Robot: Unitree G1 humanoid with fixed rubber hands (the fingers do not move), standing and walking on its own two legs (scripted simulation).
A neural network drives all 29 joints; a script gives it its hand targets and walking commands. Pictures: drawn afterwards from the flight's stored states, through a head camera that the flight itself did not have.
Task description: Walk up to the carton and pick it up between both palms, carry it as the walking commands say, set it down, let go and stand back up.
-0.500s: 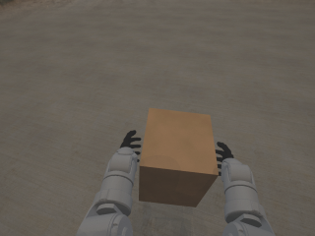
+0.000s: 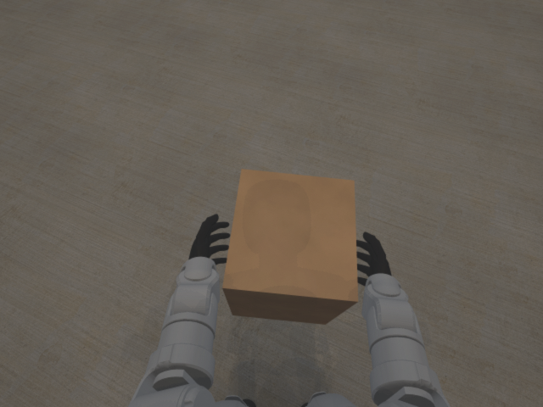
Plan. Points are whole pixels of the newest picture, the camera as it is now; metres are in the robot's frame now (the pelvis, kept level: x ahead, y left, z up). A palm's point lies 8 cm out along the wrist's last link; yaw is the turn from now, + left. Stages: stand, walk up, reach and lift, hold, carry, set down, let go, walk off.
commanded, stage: set down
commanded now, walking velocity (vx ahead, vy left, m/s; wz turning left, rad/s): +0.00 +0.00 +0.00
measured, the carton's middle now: (287, 254) +0.39 -0.05 -0.11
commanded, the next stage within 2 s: none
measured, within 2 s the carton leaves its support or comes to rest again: neither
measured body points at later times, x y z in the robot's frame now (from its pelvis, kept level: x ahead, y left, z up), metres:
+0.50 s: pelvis -0.03 +0.01 -0.07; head +0.13 +0.02 +0.35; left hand +0.38 +0.11 -0.13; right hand +0.33 -0.17 -0.14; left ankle +0.06 +0.11 -0.72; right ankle +0.03 -0.11 -0.72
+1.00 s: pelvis -0.04 +0.01 -0.14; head +0.18 +0.02 +0.26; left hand +0.40 +0.10 -0.22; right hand +0.36 -0.19 -0.22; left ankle +0.06 +0.11 -0.72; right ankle +0.03 -0.11 -0.72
